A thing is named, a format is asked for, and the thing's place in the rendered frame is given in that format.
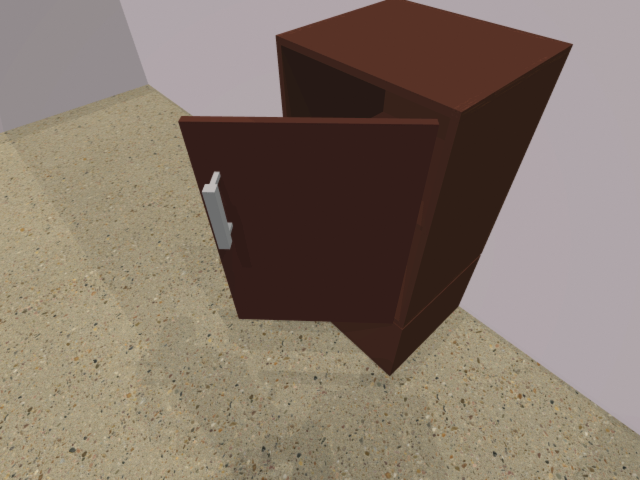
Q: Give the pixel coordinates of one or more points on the cupboard door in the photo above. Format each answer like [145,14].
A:
[323,210]

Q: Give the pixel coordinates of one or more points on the handle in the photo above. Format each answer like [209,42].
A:
[222,229]

